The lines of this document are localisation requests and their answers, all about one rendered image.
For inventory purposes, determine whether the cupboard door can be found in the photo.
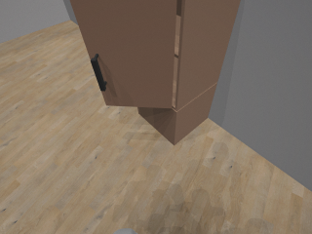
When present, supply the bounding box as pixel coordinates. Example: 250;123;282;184
69;0;177;109

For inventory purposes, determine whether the handle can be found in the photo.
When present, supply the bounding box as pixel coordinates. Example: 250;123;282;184
91;54;107;92

